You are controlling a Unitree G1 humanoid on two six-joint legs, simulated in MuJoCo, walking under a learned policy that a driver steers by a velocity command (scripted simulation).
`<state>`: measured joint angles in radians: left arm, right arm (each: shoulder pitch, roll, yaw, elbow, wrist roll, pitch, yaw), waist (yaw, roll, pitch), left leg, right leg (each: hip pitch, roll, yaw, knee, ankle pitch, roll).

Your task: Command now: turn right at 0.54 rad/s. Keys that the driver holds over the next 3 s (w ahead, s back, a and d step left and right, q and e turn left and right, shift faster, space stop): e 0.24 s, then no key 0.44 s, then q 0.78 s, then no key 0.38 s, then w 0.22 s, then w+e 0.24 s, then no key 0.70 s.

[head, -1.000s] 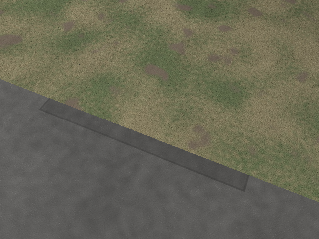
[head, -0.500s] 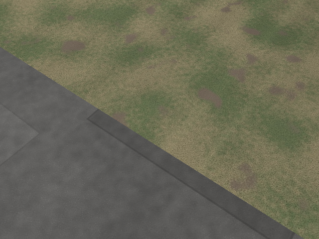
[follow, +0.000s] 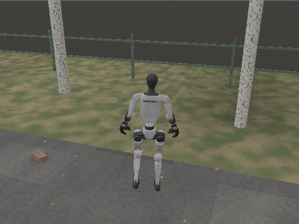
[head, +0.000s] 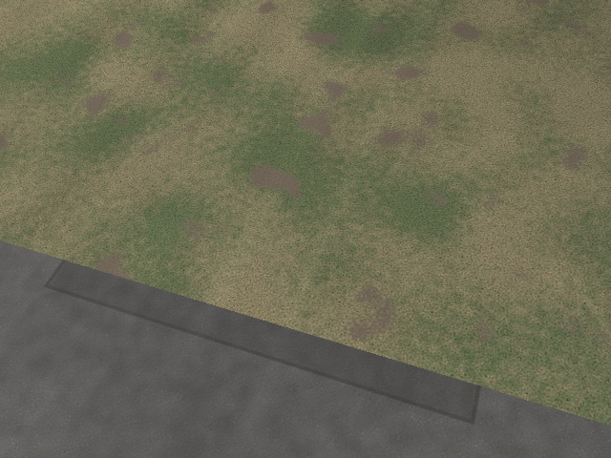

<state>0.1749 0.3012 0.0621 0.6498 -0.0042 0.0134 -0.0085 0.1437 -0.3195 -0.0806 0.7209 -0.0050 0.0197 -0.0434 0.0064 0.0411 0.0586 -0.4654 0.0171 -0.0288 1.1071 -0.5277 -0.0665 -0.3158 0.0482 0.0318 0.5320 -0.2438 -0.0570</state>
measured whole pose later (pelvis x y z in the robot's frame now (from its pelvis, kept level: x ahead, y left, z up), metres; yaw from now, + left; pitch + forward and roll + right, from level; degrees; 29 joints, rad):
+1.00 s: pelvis -0.01 +0.02 +0.00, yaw -7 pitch +0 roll -1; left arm 0.18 0.27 0.06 0.74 0.00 0.03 0.05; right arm 0.21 -0.32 -0.07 0.73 0.02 0.03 0.00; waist 0.00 0.00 0.05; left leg -0.40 0.02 0.01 0.86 -0.49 -0.04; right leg -0.19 -0.02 -0.05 0.53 -0.33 0.01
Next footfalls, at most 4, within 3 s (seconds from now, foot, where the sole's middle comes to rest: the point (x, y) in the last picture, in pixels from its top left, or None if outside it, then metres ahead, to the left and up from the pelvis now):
0.34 left None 0.08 0.13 -0.77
0.66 right None -0.02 -0.12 -0.77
1.08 left None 0.05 0.13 -0.77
1.64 right None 0.08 -0.09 -0.77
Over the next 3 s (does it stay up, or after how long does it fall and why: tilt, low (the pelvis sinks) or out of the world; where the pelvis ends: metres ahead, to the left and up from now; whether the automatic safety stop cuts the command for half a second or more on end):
stays up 0.30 0.02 0.00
